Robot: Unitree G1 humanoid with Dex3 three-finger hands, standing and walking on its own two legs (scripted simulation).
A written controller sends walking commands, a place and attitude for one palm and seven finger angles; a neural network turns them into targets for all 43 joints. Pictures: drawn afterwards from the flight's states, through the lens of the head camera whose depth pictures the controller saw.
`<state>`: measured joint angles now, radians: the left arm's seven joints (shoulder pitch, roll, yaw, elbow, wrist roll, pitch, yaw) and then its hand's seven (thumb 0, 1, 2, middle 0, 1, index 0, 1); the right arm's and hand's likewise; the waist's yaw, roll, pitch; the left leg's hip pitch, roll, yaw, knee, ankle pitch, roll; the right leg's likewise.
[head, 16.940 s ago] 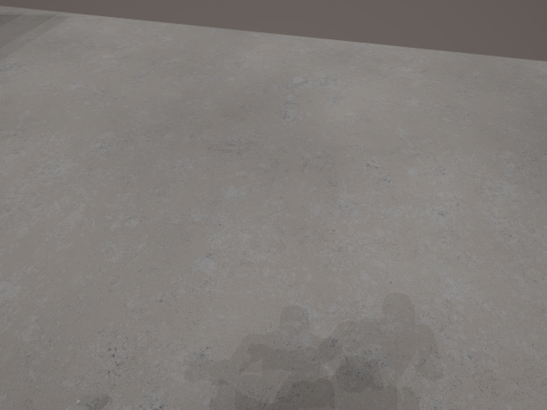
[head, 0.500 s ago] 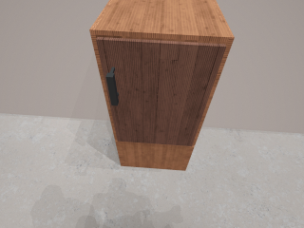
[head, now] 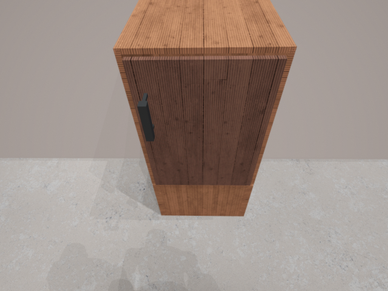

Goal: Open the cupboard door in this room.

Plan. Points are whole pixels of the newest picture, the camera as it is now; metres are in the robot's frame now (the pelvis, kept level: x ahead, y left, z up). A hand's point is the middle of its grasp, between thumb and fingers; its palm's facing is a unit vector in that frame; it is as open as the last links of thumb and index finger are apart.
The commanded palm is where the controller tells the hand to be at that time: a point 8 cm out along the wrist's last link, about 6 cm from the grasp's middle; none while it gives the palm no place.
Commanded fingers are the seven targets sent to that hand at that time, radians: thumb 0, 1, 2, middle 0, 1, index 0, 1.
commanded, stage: look again from close up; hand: left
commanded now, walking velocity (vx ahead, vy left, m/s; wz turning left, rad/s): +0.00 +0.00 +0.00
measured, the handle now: (147, 117) +0.58 +0.18 +0.01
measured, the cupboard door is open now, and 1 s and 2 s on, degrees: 0 0 0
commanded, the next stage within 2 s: raise the hand with hooked fingers in 0.50 s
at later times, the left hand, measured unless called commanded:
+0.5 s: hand out of the picture +0.05 +0.15 -0.17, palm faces +0.03 -0.98 -0.22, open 7.3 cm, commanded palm none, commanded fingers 0.00 0.90 0.90 -0.20 -0.30 -0.20 -0.30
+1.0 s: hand (130, 263) +0.19 +0.15 -0.05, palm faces +0.01 -1.00 +0.02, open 8.5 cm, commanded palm +0.16 +0.21 -0.05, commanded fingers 0.00 0.41 0.69 -0.23 -0.62 -0.23 -0.62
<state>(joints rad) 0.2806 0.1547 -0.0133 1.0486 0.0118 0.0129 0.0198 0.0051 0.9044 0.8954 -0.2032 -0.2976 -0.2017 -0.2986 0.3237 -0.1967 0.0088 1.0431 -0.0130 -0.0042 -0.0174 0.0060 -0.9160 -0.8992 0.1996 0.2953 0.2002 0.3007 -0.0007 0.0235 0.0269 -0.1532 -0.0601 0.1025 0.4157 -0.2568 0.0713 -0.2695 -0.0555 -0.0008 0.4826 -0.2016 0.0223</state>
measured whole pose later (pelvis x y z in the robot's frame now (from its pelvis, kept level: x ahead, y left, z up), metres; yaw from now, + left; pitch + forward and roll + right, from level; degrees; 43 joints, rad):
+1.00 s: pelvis -0.01 -0.06 -0.08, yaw +3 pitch +13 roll +1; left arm 0.32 0.22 0.22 0.25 -0.33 -0.50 -0.45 0.01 0.63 0.78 -0.22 -0.47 -0.22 -0.47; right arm 0.13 -0.31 -0.08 0.48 0.04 -0.26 -0.01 0.01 -0.91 -0.90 0.20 0.30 0.20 0.30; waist 0.02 -0.05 -0.14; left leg -0.76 0.01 0.03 1.09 -0.55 -0.01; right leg -0.84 -0.02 -0.07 1.10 -0.48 -0.06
